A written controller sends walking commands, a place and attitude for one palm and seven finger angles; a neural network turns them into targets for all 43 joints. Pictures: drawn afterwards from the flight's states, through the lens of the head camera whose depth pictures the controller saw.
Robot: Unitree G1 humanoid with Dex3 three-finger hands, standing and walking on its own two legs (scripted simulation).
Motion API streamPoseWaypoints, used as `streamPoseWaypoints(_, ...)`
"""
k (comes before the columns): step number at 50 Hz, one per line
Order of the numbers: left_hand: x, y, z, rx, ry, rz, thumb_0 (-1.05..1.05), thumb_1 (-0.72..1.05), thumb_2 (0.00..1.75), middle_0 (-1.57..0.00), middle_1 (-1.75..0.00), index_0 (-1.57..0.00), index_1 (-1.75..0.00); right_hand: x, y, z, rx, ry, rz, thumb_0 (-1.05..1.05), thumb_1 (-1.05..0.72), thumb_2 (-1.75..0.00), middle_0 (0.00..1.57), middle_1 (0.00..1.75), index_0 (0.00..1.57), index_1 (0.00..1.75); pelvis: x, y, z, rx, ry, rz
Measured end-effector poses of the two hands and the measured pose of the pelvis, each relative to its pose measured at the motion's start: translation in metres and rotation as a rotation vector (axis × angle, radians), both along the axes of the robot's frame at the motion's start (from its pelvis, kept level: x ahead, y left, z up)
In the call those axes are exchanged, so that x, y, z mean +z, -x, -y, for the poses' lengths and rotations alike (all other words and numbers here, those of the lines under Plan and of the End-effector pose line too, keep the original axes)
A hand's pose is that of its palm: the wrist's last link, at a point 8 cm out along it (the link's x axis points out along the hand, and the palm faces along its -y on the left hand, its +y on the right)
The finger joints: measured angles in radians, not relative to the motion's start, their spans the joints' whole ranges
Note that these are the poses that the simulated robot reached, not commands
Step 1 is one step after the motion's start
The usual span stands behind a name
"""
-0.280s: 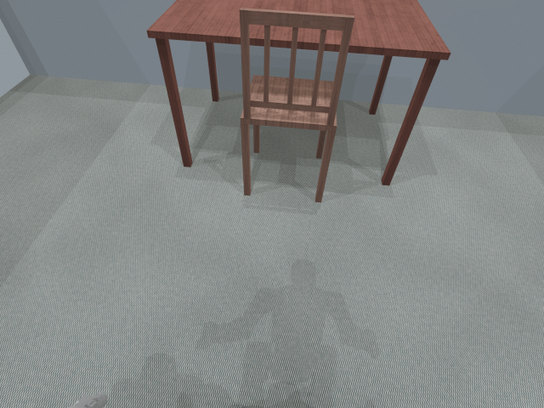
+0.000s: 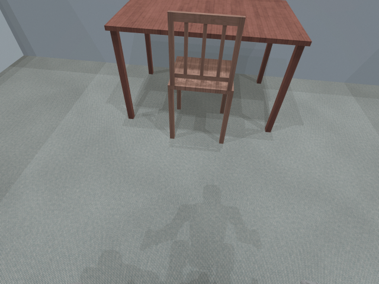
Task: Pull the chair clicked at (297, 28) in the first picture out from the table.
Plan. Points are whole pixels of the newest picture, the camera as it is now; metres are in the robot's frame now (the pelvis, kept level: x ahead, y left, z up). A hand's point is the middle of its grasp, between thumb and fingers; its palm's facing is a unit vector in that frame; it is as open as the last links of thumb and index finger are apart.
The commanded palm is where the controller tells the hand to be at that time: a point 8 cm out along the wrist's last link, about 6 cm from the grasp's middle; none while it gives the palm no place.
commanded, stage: stand and wait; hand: left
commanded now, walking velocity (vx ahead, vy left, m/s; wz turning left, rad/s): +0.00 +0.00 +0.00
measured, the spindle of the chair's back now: (203, 51) +1.25 +0.00 -0.08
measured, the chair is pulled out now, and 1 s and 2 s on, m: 0.00 0.00 0.00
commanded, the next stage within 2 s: look at it before walking up in 0.54 s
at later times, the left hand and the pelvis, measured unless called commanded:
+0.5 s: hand out of the picture +0.06 +0.24 -0.15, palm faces -0.03 -0.94 -0.33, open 7.4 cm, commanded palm none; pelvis -0.01 -0.01 +0.00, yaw +0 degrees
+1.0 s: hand out of the picture +0.07 +0.23 -0.15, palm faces -0.03 -0.95 -0.33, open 7.4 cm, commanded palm none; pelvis +0.00 -0.01 +0.01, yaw +0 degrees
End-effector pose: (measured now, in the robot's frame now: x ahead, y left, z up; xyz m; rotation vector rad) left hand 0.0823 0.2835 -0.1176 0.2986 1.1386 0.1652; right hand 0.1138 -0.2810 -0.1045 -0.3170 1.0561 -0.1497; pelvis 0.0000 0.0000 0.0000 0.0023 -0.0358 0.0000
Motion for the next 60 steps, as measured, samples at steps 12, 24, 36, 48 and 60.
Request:
streamPoseWaypoints(12,-0.003,0.027,0.001,0.019,-0.010,-0.076,0.00,0.91,0.90,-0.20,-0.30,-0.20,-0.30,-0.007,0.044,0.017,-0.048,0.015,-0.117,0.01,-0.90,-0.90,0.20,0.30,0.20,0.30,0.002,0.007,0.007,-0.001,0.001,0.001)
streamPoseWaypoints(24,0.000,0.029,0.002,0.018,-0.020,-0.084,0.00,0.91,0.90,-0.20,-0.30,-0.20,-0.30,-0.012,0.065,0.021,-0.069,0.007,-0.169,0.01,-0.90,-0.90,0.20,0.30,0.20,0.30,0.004,0.010,0.011,-0.001,0.000,-0.002)
streamPoseWaypoints(36,0.000,0.019,0.008,0.010,-0.012,-0.069,0.00,0.91,0.90,-0.20,-0.30,-0.20,-0.30,-0.011,0.056,0.020,-0.067,-0.001,-0.151,0.00,-0.90,-0.90,0.20,0.30,0.20,0.30,0.005,0.007,0.012,-0.005,-0.001,-0.005)
streamPoseWaypoints(48,0.001,0.016,0.009,0.012,-0.011,-0.067,0.00,0.91,0.90,-0.20,-0.30,-0.20,-0.30,-0.007,0.043,0.022,-0.063,0.004,-0.129,0.00,-0.90,-0.90,0.20,0.30,0.20,0.30,0.006,0.004,0.014,-0.007,-0.001,-0.003)
streamPoseWaypoints(60,0.001,0.019,0.009,0.019,-0.012,-0.075,0.00,0.91,0.90,-0.20,-0.30,-0.20,-0.30,-0.006,0.042,0.024,-0.061,0.007,-0.130,0.00,-0.90,-0.90,0.20,0.30,0.20,0.30,0.007,0.003,0.015,-0.007,0.000,0.001)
